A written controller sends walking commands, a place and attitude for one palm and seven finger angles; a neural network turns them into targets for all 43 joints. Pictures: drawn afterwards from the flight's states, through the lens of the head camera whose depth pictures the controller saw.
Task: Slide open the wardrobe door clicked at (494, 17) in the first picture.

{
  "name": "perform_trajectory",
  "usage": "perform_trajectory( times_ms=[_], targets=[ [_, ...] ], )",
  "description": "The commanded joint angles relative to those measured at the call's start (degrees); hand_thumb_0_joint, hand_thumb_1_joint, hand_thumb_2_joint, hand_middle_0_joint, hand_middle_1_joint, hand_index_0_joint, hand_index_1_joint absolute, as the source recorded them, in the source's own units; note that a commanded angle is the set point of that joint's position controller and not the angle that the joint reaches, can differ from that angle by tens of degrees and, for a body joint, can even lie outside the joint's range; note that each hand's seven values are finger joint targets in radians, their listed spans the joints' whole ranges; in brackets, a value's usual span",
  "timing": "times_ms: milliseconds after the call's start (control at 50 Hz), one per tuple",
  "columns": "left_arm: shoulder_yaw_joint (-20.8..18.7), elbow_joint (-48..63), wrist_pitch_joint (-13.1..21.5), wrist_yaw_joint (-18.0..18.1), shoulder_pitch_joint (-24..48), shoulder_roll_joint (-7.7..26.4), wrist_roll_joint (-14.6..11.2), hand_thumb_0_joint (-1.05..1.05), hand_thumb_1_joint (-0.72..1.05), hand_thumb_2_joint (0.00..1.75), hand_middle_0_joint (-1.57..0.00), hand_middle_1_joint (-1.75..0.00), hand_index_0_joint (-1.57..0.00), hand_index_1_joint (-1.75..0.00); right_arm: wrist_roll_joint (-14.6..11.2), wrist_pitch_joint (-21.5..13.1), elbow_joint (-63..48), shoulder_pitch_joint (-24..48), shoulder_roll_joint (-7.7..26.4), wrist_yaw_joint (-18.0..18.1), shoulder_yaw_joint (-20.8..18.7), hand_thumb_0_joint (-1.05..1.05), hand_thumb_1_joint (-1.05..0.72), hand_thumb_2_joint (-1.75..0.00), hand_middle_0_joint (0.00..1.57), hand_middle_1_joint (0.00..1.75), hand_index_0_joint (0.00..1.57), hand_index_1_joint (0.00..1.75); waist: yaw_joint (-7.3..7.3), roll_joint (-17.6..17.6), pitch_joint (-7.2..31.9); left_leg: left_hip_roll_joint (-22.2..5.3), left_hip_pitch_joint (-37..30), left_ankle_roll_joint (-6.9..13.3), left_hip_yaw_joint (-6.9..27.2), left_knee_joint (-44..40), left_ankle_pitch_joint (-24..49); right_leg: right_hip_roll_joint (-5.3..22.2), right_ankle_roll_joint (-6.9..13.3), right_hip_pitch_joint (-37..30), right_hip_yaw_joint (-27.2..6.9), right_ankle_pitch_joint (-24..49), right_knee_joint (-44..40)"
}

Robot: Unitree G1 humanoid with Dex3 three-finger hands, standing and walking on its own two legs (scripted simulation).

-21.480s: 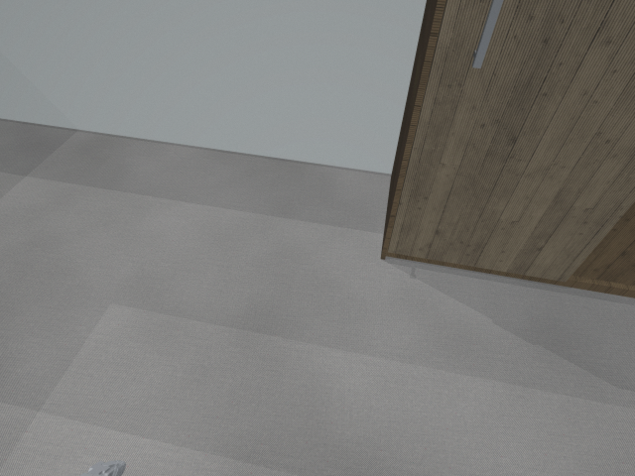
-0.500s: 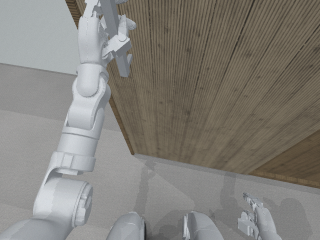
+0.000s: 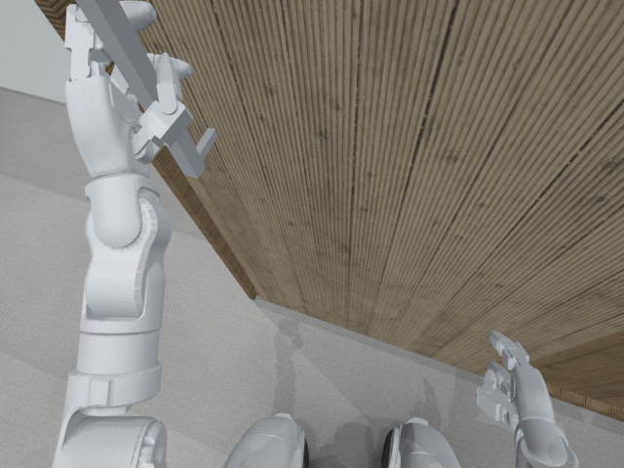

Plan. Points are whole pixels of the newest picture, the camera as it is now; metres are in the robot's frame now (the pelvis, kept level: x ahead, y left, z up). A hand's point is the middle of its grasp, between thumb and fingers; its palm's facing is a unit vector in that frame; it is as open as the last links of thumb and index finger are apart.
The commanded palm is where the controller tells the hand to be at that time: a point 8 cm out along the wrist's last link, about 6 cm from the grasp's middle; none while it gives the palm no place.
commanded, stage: step sideways, sliding the door along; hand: left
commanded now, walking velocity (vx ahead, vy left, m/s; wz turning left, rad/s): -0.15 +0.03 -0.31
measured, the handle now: (136, 27) +0.43 +0.20 +0.26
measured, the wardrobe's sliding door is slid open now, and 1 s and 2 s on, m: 0.04 0.33 0.50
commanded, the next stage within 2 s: stop walking and hold the door there in 1.86 s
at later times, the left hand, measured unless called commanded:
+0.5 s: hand (331, 148) +0.36 +0.03 +0.21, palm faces +0.19 -0.98 -0.02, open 6.6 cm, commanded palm +0.32 +0.01 +0.20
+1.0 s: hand (519, 190) +0.33 -0.11 +0.21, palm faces +0.06 -1.00 -0.07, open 6.1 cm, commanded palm +0.30 -0.11 +0.21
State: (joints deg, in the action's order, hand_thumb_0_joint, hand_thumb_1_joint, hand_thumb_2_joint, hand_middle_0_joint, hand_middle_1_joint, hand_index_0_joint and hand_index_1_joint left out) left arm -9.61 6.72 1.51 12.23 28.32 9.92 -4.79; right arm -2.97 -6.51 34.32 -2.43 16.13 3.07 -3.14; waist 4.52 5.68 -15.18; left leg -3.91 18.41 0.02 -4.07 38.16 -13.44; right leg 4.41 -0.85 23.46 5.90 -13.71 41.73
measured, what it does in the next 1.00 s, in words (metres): steps to the right: right foot, then left foot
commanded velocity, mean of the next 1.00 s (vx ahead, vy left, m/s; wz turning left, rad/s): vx -0.28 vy -0.23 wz -0.17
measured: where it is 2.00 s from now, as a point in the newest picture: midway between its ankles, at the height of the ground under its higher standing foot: outside the picture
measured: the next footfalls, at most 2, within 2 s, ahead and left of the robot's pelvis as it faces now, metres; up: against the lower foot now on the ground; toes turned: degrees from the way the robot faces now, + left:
right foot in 0.30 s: +0.10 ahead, -0.18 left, +0.00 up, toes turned -9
left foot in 0.56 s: +0.07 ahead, +0.05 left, +0.00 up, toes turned +4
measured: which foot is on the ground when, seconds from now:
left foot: down 0.00-0.32, up 0.34-0.54, down 0.56-0.94, up 0.96-1.00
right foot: down 0.00-0.00, up 0.02-0.28, down 0.30-0.56, up 0.58-0.90, down 0.92-1.00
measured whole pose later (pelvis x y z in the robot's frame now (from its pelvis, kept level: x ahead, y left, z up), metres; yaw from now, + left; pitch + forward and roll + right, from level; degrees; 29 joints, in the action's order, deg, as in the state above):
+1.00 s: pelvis -0.03 -0.19 +0.01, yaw -11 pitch -2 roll -1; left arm -5.0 14.3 5.4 9.9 14.6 8.2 -3.0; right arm -1.7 -6.2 33.4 -2.8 10.0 -0.5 1.0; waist 4.7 4.9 -12.4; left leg -12.5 19.8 -3.9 -1.1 47.6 -29.2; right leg 0.0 1.5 18.1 4.9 -13.2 33.4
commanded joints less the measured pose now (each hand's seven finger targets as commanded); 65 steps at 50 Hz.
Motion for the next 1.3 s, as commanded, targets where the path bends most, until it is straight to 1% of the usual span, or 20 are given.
perform_trajectory(
  times_ms=[0,100,260,300,320,340,400,500,540,560,820,880,920,940,980,1080,1100,1140,1180,1280],
  targets=[
    [24.58,31.03,12.79,-8.97,25.20,-6.82,1.19,0.00,0.90,0.90,-0.45,-1.40,-0.45,-1.40,-0.17,-3.78,-11.50,0.29,3.20,-4.03,-2.72,0.00,-0.90,-0.90,0.20,0.30,0.20,0.30,-5.54,6.36,41.37,-22.72,-38.78,11.17,11.93,-6.29,60.02,-1.91,0.79,10.19,-7.88,-19.94,23.84],
    [27.68,33.09,9.81,-8.72,18.02,-8.78,1.57,0.00,0.90,0.90,-0.45,-1.40,-0.45,-1.40,-0.15,-5.54,-11.77,-0.82,1.94,-4.39,-1.05,0.00,-0.90,-0.90,0.20,0.30,0.20,0.30,-6.19,7.92,31.74,-16.40,-34.31,6.94,0.54,-7.76,52.18,-1.97,-0.50,8.16,-3.10,-8.83,15.54],
    [23.45,37.18,10.78,-8.55,5.21,-3.34,2.31,0.00,0.90,0.90,-0.45,-1.40,-0.45,-1.40,0.63,-5.90,-12.74,-0.47,0.27,-4.90,1.46,0.00,-0.90,-0.90,0.20,0.30,0.20,0.30,-5.64,6.20,29.56,-15.90,-29.44,2.95,-2.75,4.07,53.73,-4.75,-0.83,-7.08,0.58,8.76,-10.85],
    [21.03,37.86,11.22,-8.42,2.57,-0.51,3.28,0.00,0.90,0.90,-0.45,-1.40,-0.45,-1.40,0.17,-5.38,-12.53,0.03,-0.41,-4.47,1.65,0.00,-0.90,-0.90,0.20,0.30,0.20,0.30,-5.49,-4.15,30.52,-10.54,-18.63,0.67,-3.50,12.48,31.74,0.34,0.12,-17.11,-3.62,39.94,-15.08],
    [19.45,37.30,11.45,-7.90,-0.51,1.20,3.26,0.00,0.90,0.90,-0.45,-1.40,-0.45,-1.40,-0.05,-4.61,-12.97,0.52,-0.86,-4.10,1.04,0.00,-0.90,-0.90,0.20,0.30,0.20,0.30,-3.87,-19.91,32.95,-1.63,-3.71,-2.32,-2.95,22.72,-3.15,10.23,6.55,-27.02,-17.72,74.57,-11.50],
    [18.45,37.32,11.42,-7.33,-4.89,1.29,2.68,0.00,0.90,0.90,-0.45,-1.40,-0.45,-1.40,0.41,-4.55,-12.77,1.51,-0.95,-3.41,0.35,0.00,-0.90,-0.90,0.20,0.30,0.20,0.30,-2.47,-26.56,32.31,3.29,4.22,-2.55,2.76,27.78,-27.09,14.44,9.12,-29.46,-24.28,88.88,-10.33],
    [20.38,46.68,13.88,-6.64,-5.47,-1.66,2.88,0.00,0.90,0.90,-0.45,-1.40,-0.45,-1.40,1.35,-4.27,-10.32,1.81,-3.31,-4.01,2.62,0.00,-0.90,-0.90,0.20,0.30,0.20,0.30,-3.72,-13.22,32.46,0.56,7.66,-2.14,7.84,15.31,-24.61,14.45,11.30,-32.65,-22.56,74.65,-9.13],
    [25.97,46.64,17.25,-7.73,-7.90,-3.03,4.00,0.00,0.90,0.90,-0.45,-1.40,-0.45,-1.40,2.02,-0.69,-11.83,1.22,-2.17,-4.14,1.03,0.00,-0.90,-0.90,0.20,0.30,0.20,0.30,-5.68,-12.42,37.31,-4.23,-17.70,-2.02,0.34,-10.73,9.66,5.72,6.38,-17.76,-11.58,52.62,-4.08],
    [27.88,44.49,17.05,-9.24,-8.19,-5.01,3.49,0.00,0.90,0.90,-0.45,-1.40,-0.45,-1.40,1.72,-1.02,-14.05,2.09,1.94,-5.25,-0.89,0.00,-0.90,-0.90,0.20,0.30,0.20,0.30,-4.72,6.88,38.71,-26.12,-38.09,8.50,14.00,-11.25,71.52,-2.93,0.95,6.52,-6.48,-10.89,13.40],
    [25.45,39.66,16.62,-8.81,-7.39,-3.89,5.19,0.00,0.90,0.90,-0.45,-1.40,-0.45,-1.40,2.21,-1.12,-13.68,1.05,2.72,-6.00,-1.07,0.00,-0.90,-0.90,0.20,0.30,0.20,0.30,-4.80,4.85,34.51,-26.52,-36.47,9.96,11.06,-12.02,73.38,-5.35,0.96,10.16,-7.90,-21.70,19.93],
    [17.34,27.88,12.12,-8.81,1.50,-0.71,3.10,0.00,0.90,0.90,-0.45,-1.40,-0.45,-1.40,1.75,-2.38,-11.35,1.52,0.39,-4.30,0.35,0.00,-0.90,-0.90,0.20,0.30,0.20,0.30,-5.78,12.21,26.51,-20.50,-21.43,3.30,-4.26,-12.23,38.35,-5.33,-1.92,-6.29,-1.00,-4.18,-3.78],
    [17.59,29.04,11.97,-8.57,4.98,0.73,3.11,0.00,0.90,0.90,-0.45,-1.40,-0.45,-1.40,0.06,-3.36,-11.19,2.42,-1.05,-4.11,1.40,0.00,-0.90,-0.90,0.20,0.30,0.20,0.30,-4.62,2.27,28.00,-12.13,-16.96,1.64,-5.47,-1.13,19.74,-4.17,-2.53,-14.39,-0.18,17.31,-19.93],
    [17.29,29.78,11.89,-7.70,5.85,3.51,3.21,0.00,0.90,0.90,-0.45,-1.40,-0.45,-1.40,0.33,-3.26,-10.94,4.17,-3.52,-2.88,2.73,0.00,-0.90,-0.90,0.20,0.30,0.20,0.30,-4.24,-12.92,27.65,-3.26,-1.06,-1.02,-5.32,11.82,-18.62,9.02,2.04,-18.91,-12.22,50.64,-20.66],
    [17.21,29.04,11.10,-7.83,2.72,2.77,2.42,0.00,0.90,0.90,-0.45,-1.40,-0.45,-1.40,1.04,-3.01,-10.99,3.22,-2.46,-2.51,0.79,0.00,-0.90,-0.90,0.20,0.30,0.20,0.30,-1.49,-26.55,32.61,2.73,0.96,-2.78,0.59,23.88,-26.23,12.75,5.25,-17.66,-22.20,50.98,-21.16],
    [17.96,33.77,12.10,-7.14,5.73,0.22,2.31,0.00,0.90,0.90,-0.45,-1.40,-0.45,-1.40,1.25,-3.21,-8.74,3.43,-3.42,-1.90,1.87,0.00,-0.90,-0.90,0.20,0.30,0.20,0.30,-3.63,-18.82,34.93,0.99,6.98,-2.33,7.27,25.59,-24.18,13.14,10.90,-27.44,-19.57,54.22,-14.66],
    [13.11,28.59,13.80,-6.38,10.03,3.87,2.78,0.00,0.90,0.90,-0.45,-1.40,-0.45,-1.40,1.87,0.86,-7.70,0.86,-1.15,-1.11,0.05,0.00,-0.90,-0.90,0.20,0.30,0.20,0.30,-5.69,-16.25,39.36,0.00,-9.67,-2.04,-0.80,-7.47,-4.36,8.08,8.44,-22.43,-12.51,45.07,-9.57],
    [12.63,27.36,13.49,-6.48,10.19,5.02,2.25,0.00,0.90,0.90,-0.45,-1.40,-0.45,-1.40,1.47,1.47,-8.05,0.40,0.08,-0.87,-0.74,0.00,-0.90,-0.90,0.20,0.30,0.20,0.30,-6.58,-10.97,38.96,-4.34,-20.25,-0.88,1.07,-13.81,6.60,5.99,6.57,-12.89,-11.31,35.46,-5.10],
    [15.38,23.30,13.17,-8.59,14.30,1.65,1.91,0.00,0.90,0.90,-0.45,-1.40,-0.45,-1.40,1.83,1.07,-9.37,1.03,3.13,-2.13,-2.22,0.00,-0.90,-0.90,0.20,0.30,0.20,0.30,-5.26,7.64,37.08,-30.54,-34.34,11.09,22.81,-15.33,54.53,-3.35,0.54,10.85,-7.54,-16.02,13.33],
    [14.00,24.16,13.17,-9.26,22.84,2.47,2.44,0.00,0.90,0.90,-0.45,-1.40,-0.45,-1.40,2.43,0.43,-8.51,1.18,2.32,-3.23,-0.98,0.00,-0.90,-0.90,0.20,0.30,0.20,0.30,-6.71,6.79,34.32,-29.55,-28.55,10.59,20.73,-13.12,46.13,-2.23,0.41,13.51,-13.01,-13.88,25.54],
    [17.95,14.46,9.24,-9.89,24.22,-2.03,1.98,0.00,0.90,0.90,-0.45,-1.40,-0.45,-1.40,1.23,2.02,-6.63,-1.08,3.69,-3.82,-1.77,0.00,-0.90,-0.90,0.20,0.30,0.20,0.30,-5.70,8.34,29.54,-20.84,-22.66,6.70,4.88,-15.13,30.10,-1.88,-1.63,10.43,-5.59,-3.39,22.24]
  ],
)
